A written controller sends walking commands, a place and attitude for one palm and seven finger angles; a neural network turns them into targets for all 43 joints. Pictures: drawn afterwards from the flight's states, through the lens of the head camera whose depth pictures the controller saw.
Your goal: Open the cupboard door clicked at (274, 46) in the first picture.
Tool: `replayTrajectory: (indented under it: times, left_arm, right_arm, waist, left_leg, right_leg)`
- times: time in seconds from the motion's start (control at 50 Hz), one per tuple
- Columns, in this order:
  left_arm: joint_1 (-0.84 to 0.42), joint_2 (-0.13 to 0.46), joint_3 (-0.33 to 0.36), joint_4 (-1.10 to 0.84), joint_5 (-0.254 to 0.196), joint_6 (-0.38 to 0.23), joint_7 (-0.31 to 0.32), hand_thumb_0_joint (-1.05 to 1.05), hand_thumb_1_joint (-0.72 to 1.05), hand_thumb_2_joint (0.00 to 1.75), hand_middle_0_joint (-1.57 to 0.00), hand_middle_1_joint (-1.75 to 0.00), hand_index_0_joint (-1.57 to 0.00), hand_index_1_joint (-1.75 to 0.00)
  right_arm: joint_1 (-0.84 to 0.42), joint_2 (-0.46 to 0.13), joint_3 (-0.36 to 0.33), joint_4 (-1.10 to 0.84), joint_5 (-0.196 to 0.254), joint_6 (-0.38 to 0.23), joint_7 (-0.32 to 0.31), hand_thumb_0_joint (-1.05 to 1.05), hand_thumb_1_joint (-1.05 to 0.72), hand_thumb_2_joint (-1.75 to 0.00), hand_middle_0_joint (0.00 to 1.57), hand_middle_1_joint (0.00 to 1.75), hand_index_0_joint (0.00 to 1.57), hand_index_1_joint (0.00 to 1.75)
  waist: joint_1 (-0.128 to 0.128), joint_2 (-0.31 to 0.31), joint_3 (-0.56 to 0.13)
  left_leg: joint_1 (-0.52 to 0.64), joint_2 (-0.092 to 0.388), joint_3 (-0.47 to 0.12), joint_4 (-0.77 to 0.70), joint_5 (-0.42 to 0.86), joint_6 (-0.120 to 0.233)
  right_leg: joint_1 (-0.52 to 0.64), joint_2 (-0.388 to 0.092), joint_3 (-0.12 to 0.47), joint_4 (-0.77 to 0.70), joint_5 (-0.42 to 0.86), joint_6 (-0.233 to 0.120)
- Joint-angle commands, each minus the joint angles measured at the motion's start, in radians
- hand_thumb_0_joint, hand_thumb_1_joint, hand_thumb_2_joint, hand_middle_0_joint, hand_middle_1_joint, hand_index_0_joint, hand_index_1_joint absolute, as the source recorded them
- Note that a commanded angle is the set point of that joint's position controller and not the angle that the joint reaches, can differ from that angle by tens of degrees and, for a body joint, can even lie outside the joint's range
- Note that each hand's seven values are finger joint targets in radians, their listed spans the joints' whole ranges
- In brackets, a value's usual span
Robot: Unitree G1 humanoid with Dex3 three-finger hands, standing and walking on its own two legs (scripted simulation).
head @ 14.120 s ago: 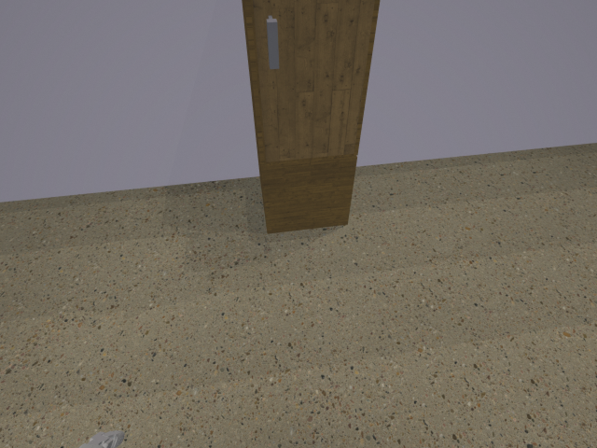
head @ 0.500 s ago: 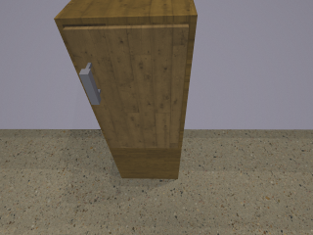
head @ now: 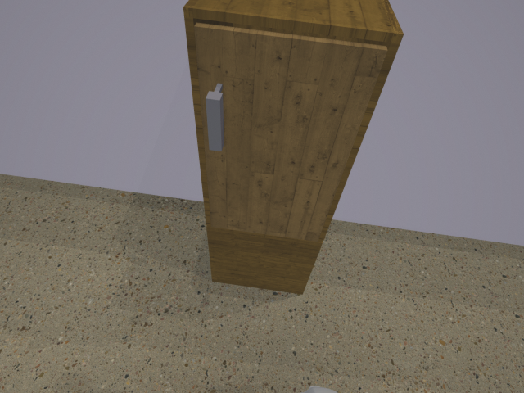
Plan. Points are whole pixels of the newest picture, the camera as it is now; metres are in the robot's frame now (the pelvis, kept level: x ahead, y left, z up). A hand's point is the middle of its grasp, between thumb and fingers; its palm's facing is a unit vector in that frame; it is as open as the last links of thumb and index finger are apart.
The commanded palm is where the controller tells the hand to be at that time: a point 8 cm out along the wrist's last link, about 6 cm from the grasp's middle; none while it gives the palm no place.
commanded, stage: come to a stop and stand still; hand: left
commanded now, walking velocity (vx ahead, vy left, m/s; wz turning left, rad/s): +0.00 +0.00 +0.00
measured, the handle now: (217, 116) +0.60 +0.15 +0.09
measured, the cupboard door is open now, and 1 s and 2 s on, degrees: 0 0 0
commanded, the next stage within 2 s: look again from close up in 0.74 s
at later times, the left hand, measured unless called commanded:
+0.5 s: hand out of the picture -0.07 +0.16 -0.17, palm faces +0.01 -0.99 -0.15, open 7.4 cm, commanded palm none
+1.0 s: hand out of the picture -0.08 +0.17 -0.18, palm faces +0.02 -0.98 -0.18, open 7.4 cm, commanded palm none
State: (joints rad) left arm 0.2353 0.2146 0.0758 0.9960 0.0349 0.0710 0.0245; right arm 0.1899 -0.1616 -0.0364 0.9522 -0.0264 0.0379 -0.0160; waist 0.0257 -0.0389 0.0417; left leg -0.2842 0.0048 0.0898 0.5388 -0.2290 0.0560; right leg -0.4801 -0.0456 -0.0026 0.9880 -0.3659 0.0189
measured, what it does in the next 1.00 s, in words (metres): steps on the spot: right foot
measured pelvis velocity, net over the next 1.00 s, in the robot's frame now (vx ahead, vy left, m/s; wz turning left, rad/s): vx -0.04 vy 0.01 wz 0.00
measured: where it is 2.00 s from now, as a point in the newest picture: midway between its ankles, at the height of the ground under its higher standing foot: outside the picture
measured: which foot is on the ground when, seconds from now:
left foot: down 0.00-1.00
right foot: up 0.00-0.20, down 0.22-1.00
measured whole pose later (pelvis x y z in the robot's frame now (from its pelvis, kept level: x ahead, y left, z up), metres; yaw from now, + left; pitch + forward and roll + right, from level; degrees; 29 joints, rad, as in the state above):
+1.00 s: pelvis -0.04 +0.01 -0.01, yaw +0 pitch -1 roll -2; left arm 0.40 0.11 -0.01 1.10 0.03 -0.02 0.05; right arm 0.34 -0.15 -0.01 1.06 -0.02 0.01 -0.01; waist -0.03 0.05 0.02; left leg -0.39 0.01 0.08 0.59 -0.18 0.07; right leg -0.18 0.03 -0.08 0.55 -0.35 -0.02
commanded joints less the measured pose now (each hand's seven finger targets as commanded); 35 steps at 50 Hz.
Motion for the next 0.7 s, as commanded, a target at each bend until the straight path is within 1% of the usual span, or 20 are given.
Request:
replayTrajectory:
  times: [0.0,0.08,0.1,0.12,0.14,0.16,0.18,0.2,0.22,0.24,0.26,0.28,0.32,0.34,0.38,0.44,0.5,0.54,0.62,0.68]
  left_arm:
    - [0.087,0.032,-0.007,-0.013,-0.008,-0.027,-0.002,0.0,0.9,0.9,-0.2,-0.3,-0.2,-0.3]
    - [0.078,0.011,-0.027,-0.007,-0.008,-0.031,0.003,0.0,0.9,0.9,-0.2,-0.3,-0.2,-0.3]
    - [0.095,0.006,-0.032,0.004,-0.009,-0.032,0.005,0.0,0.9,0.9,-0.2,-0.3,-0.2,-0.3]
    - [0.127,0.001,-0.033,0.018,-0.012,-0.033,0.008,0.0,0.9,0.9,-0.2,-0.3,-0.2,-0.3]
    - [0.173,-0.006,-0.035,0.039,-0.013,-0.037,0.011,0.0,0.9,0.9,-0.2,-0.3,-0.2,-0.3]
    - [0.2,0.003,-0.037,0.06,-0.012,-0.045,0.014,0.0,0.9,0.9,-0.2,-0.3,-0.2,-0.3]
    - [0.224,0.015,-0.036,0.074,-0.011,-0.052,0.018,0.0,0.9,0.9,-0.2,-0.3,-0.2,-0.3]
    - [0.223,0.036,-0.037,0.081,-0.01,-0.059,0.022,0.0,0.9,0.9,-0.2,-0.3,-0.2,-0.3]
    - [0.198,0.053,-0.038,0.08,-0.013,-0.063,0.021,0.0,0.9,0.9,-0.2,-0.3,-0.2,-0.3]
    - [0.157,0.051,-0.04,0.079,-0.017,-0.071,0.02,0.0,0.9,0.9,-0.2,-0.3,-0.2,-0.3]
    - [0.124,0.038,-0.043,0.073,-0.018,-0.08,0.022,0.0,0.9,0.9,-0.2,-0.3,-0.2,-0.3]
    - [0.112,0.019,-0.05,0.071,-0.021,-0.084,0.023,0.0,0.9,0.9,-0.2,-0.3,-0.2,-0.3]
    - [0.139,0.004,-0.057,0.082,-0.024,-0.087,0.024,0.0,0.9,0.9,-0.2,-0.3,-0.2,-0.3]
    - [0.156,0.0,-0.057,0.089,-0.026,-0.085,0.024,0.0,0.9,0.9,-0.2,-0.3,-0.2,-0.3]
    - [0.174,-0.006,-0.058,0.101,-0.025,-0.075,0.025,0.0,0.9,0.9,-0.2,-0.3,-0.2,-0.3]
    - [0.211,-0.013,-0.058,0.117,-0.022,-0.07,0.025,0.0,0.9,0.9,-0.2,-0.3,-0.2,-0.3]
    - [0.241,-0.023,-0.056,0.122,-0.018,-0.066,0.025,0.0,0.9,0.9,-0.2,-0.3,-0.2,-0.3]
    - [0.252,-0.029,-0.053,0.123,-0.018,-0.065,0.024,0.0,0.9,0.9,-0.2,-0.3,-0.2,-0.3]
    - [0.269,-0.041,-0.049,0.123,-0.015,-0.067,0.024,0.0,0.9,0.9,-0.2,-0.3,-0.2,-0.3]
    - [0.274,-0.048,-0.05,0.121,-0.015,-0.071,0.025,0.0,0.9,0.9,-0.2,-0.3,-0.2,-0.3]
  right_arm:
    - [0.008,-0.147,-0.028,-0.043,0.004,-0.031,-0.016,0.0,-0.9,-0.9,0.2,0.3,0.2,0.3]
    - [0.088,-0.133,-0.029,0.003,0.004,-0.03,-0.019,0.0,-0.9,-0.9,0.2,0.3,0.2,0.3]
    - [0.1,-0.137,-0.028,0.011,0.004,-0.029,-0.018,0.0,-0.9,-0.9,0.2,0.3,0.2,0.3]
    - [0.105,-0.138,-0.028,0.02,0.003,-0.029,-0.017,0.0,-0.9,-0.9,0.2,0.3,0.2,0.3]
    - [0.1,-0.14,-0.029,0.029,0.005,-0.028,-0.014,0.0,-0.9,-0.9,0.2,0.3,0.2,0.3]
    - [0.1,-0.133,-0.027,0.039,0.011,-0.028,-0.011,0.0,-0.9,-0.9,0.2,0.3,0.2,0.3]
    - [0.104,-0.106,-0.023,0.046,0.015,-0.027,-0.008,0.0,-0.9,-0.9,0.2,0.3,0.2,0.3]
    - [0.096,-0.078,-0.017,0.05,0.022,-0.026,-0.007,0.0,-0.9,-0.9,0.2,0.3,0.2,0.3]
    - [0.091,-0.058,-0.009,0.05,0.021,-0.027,-0.004,0.0,-0.9,-0.9,0.2,0.3,0.2,0.3]
    - [0.098,-0.053,-0.006,0.062,0.015,-0.027,-0.002,0.0,-0.9,-0.9,0.2,0.3,0.2,0.3]
    - [0.11,-0.05,-0.006,0.075,0.013,-0.025,-0.001,0.0,-0.9,-0.9,0.2,0.3,0.2,0.3]
    - [0.115,-0.058,-0.002,0.09,0.013,-0.027,-0.002,0.0,-0.9,-0.9,0.2,0.3,0.2,0.3]
    - [0.142,-0.059,0.005,0.12,0.016,-0.033,-0.005,0.0,-0.9,-0.9,0.2,0.3,0.2,0.3]
    - [0.149,-0.065,0.006,0.132,0.016,-0.032,-0.007,0.0,-0.9,-0.9,0.2,0.3,0.2,0.3]
    - [0.151,-0.061,0.009,0.149,0.016,-0.028,-0.009,0.0,-0.9,-0.9,0.2,0.3,0.2,0.3]
    - [0.16,-0.06,0.01,0.163,0.013,-0.025,-0.013,0.0,-0.9,-0.9,0.2,0.3,0.2,0.3]
    - [0.166,-0.057,0.005,0.166,0.011,-0.02,-0.014,0.0,-0.9,-0.9,0.2,0.3,0.2,0.3]
    - [0.179,-0.056,0.003,0.168,0.008,-0.02,-0.015,0.0,-0.9,-0.9,0.2,0.3,0.2,0.3]
    - [0.193,-0.049,-0.002,0.169,0.007,-0.023,-0.016,0.0,-0.9,-0.9,0.2,0.3,0.2,0.3]
    - [0.196,-0.039,-0.003,0.168,0.009,-0.026,-0.016,0.0,-0.9,-0.9,0.2,0.3,0.2,0.3]
  waist:
    - [-0.014,0.141,-0.03]
    - [-0.049,0.153,-0.037]
    - [-0.05,0.146,-0.038]
    - [-0.039,0.129,-0.043]
    - [-0.022,0.115,-0.054]
    - [-0.01,0.093,-0.043]
    - [-0.011,0.038,-0.037]
    - [-0.019,-0.036,-0.011]
    - [-0.036,-0.077,0.008]
    - [-0.053,-0.098,0.013]
    - [-0.06,-0.174,0.018]
    - [-0.061,-0.154,0.045]
    - [-0.059,-0.062,0.029]
    - [-0.055,-0.036,0.023]
    - [-0.051,0.038,0.074]
    - [-0.034,0.093,0.105]
    - [-0.025,0.092,0.113]
    - [-0.025,0.087,0.093]
    - [-0.025,0.065,0.054]
    - [-0.026,0.025,0.05]
  left_leg:
    - [0.041,0.202,-0.22,-0.329,-0.089,0.082]
    - [0.129,0.244,-0.301,-0.362,-0.128,0.11]
    - [0.117,0.247,-0.307,-0.369,-0.14,0.108]
    - [0.106,0.241,-0.312,-0.371,-0.134,0.101]
    - [0.099,0.223,-0.288,-0.362,-0.122,0.08]
    - [0.045,0.194,-0.259,-0.328,-0.112,0.047]
    - [0.001,0.138,-0.204,-0.291,-0.104,-0.003]
    - [-0.008,0.076,-0.134,-0.22,-0.08,-0.043]
    - [0.054,0.039,-0.093,-0.168,-0.025,-0.063]
    - [0.12,0.037,-0.093,-0.136,0.028,-0.06]
    - [0.12,0.053,-0.093,-0.119,0.054,-0.049]
    - [0.125,0.066,-0.097,-0.128,0.086,-0.044]
    - [0.16,0.088,-0.11,-0.17,0.125,-0.038]
    - [0.161,0.095,-0.113,-0.181,0.101,-0.038]
    - [0.129,0.099,-0.136,-0.223,0.017,-0.033]
    - [0.053,0.112,-0.176,-0.297,-0.131,-0.029]
    - [0.014,0.108,-0.184,-0.319,-0.194,-0.03]
    - [0.019,0.105,-0.184,-0.324,-0.201,-0.033]
    - [0.033,0.108,-0.185,-0.329,-0.197,-0.034]
    - [0.05,0.106,-0.179,-0.307,-0.156,-0.031]
  right_leg:
    - [0.02,0.0,-0.001,0.005,0.004,0.016]
    - [0.097,-0.011,-0.019,-0.253,-0.09,0.009]
    - [0.144,-0.005,-0.022,-0.321,-0.102,0.002]
    - [0.196,0.003,-0.022,-0.406,-0.09,-0.006]
    - [0.257,0.01,-0.035,-0.511,-0.033,-0.012]
    - [0.343,0.004,-0.032,-0.641,0.077,-0.017]
    - [0.395,-0.034,0.023,-0.698,0.117,-0.04]
    - [0.344,-0.112,0.125,-0.732,0.061,-0.078]
    - [0.238,-0.175,0.173,-0.77,-0.007,-0.113]
    - [0.157,-0.183,0.183,-0.783,-0.023,-0.126]
    - [0.151,-0.154,0.164,-0.78,0.025,-0.115]
    - [0.146,-0.142,0.143,-0.762,0.088,-0.101]
    - [0.168,-0.104,0.104,-0.724,0.11,-0.075]
    - [0.177,-0.09,0.094,-0.721,0.067,-0.067]
    - [0.157,-0.072,0.087,-0.71,0.002,-0.063]
    - [0.184,-0.047,0.068,-0.687,-0.018,-0.057]
    - [0.195,-0.038,0.057,-0.683,-0.051,-0.056]
    - [0.194,-0.031,0.052,-0.672,-0.061,-0.059]
    - [0.199,-0.025,0.044,-0.659,-0.054,-0.062]
    - [0.183,-0.032,0.058,-0.671,-0.046,-0.062]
